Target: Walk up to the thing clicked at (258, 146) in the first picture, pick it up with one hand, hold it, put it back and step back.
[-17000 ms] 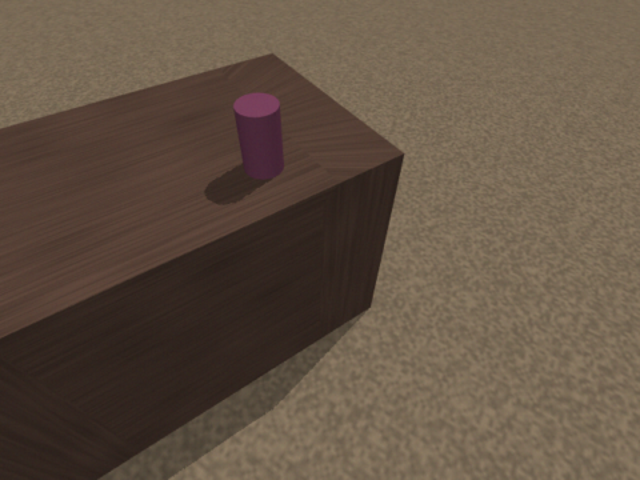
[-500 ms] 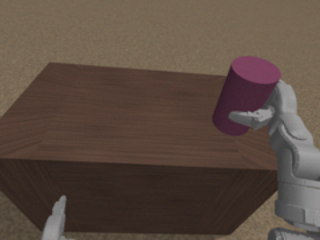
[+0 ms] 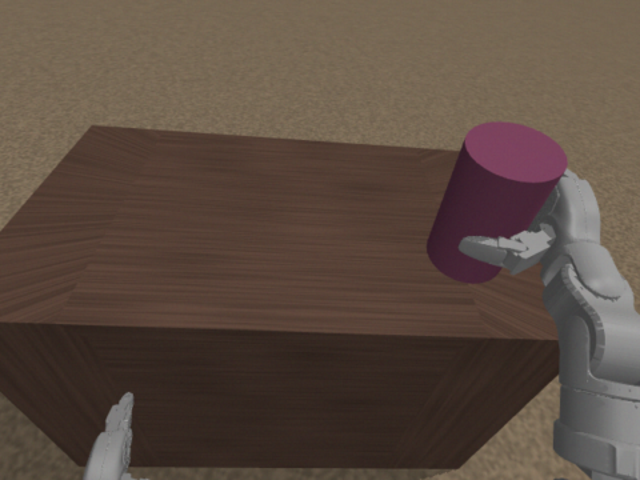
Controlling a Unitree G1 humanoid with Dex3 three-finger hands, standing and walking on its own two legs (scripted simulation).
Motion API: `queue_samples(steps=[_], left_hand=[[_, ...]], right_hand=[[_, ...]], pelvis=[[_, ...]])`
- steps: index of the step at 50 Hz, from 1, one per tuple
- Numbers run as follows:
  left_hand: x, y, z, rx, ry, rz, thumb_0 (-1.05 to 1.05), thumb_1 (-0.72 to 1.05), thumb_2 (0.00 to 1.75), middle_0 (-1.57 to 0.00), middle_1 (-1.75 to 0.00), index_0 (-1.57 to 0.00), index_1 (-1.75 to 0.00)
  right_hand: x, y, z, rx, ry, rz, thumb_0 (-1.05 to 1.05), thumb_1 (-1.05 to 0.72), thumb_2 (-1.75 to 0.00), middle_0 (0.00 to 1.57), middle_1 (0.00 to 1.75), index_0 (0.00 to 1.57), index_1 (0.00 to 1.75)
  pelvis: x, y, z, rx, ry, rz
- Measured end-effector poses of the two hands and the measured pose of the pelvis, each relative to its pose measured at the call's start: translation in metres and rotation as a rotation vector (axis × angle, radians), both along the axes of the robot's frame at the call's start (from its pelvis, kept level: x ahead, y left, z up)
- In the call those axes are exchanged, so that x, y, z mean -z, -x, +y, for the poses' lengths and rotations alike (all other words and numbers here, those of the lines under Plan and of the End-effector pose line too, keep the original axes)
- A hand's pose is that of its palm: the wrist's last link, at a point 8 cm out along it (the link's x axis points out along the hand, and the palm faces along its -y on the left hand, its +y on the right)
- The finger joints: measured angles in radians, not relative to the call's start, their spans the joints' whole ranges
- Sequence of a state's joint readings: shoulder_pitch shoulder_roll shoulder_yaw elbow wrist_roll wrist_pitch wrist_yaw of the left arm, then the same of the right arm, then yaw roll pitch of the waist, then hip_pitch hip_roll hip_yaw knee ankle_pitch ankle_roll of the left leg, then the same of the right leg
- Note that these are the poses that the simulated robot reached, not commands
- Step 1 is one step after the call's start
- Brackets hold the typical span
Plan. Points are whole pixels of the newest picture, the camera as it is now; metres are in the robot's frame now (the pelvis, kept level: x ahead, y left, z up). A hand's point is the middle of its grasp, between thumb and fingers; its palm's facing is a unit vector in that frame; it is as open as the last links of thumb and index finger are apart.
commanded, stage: hold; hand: right
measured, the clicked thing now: (485, 208) +0.33 -0.16 +0.23
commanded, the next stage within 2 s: crouch in 1.76 s
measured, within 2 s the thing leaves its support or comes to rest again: neither
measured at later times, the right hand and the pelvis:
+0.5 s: hand (487, 206) +0.34 -0.16 +0.23, palm faces +0.12 +0.99 -0.02, open 12.0 cm; pelvis +0.00 +0.00 +0.00, yaw +0 degrees
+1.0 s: hand (491, 211) +0.33 -0.17 +0.23, palm faces +0.12 +0.99 -0.02, open 12.0 cm; pelvis -0.01 +0.00 +0.00, yaw +0 degrees
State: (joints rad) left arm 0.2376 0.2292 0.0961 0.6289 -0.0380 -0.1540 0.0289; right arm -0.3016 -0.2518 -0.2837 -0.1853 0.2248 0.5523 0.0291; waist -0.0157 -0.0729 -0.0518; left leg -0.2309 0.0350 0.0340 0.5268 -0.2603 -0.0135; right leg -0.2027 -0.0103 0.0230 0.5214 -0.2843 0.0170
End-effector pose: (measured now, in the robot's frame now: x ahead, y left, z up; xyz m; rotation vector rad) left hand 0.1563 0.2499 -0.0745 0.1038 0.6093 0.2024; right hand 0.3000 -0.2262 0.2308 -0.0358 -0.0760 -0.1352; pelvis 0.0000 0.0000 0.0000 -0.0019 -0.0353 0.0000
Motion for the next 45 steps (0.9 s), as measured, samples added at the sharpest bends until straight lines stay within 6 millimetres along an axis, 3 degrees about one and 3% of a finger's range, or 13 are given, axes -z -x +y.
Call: queue_samples(steps=[12,45], left_hand=[[-0.003,-0.003,0.009,-0.013,-0.025,-0.020,-0.01,-0.53,0.06,-0.04,-0.05,-0.05,-0.05],[-0.001,-0.001,0.008,-0.017,-0.012,-0.010,-0.01,-0.53,0.06,-0.04,-0.05,-0.05,-0.05]], right_hand=[[-0.005,-0.009,0.005,-0.011,-0.017,0.003,-0.01,0.61,-0.80,0.63,1.08,0.66,1.10],[0.005,-0.002,0.011,-0.026,-0.010,0.028,-0.01,0.61,-0.80,0.63,1.08,0.66,1.09]], pelvis=[[0.000,0.000,0.002,0.001,0.003,-0.002],[0.000,0.003,0.002,0.000,0.002,-0.011]])
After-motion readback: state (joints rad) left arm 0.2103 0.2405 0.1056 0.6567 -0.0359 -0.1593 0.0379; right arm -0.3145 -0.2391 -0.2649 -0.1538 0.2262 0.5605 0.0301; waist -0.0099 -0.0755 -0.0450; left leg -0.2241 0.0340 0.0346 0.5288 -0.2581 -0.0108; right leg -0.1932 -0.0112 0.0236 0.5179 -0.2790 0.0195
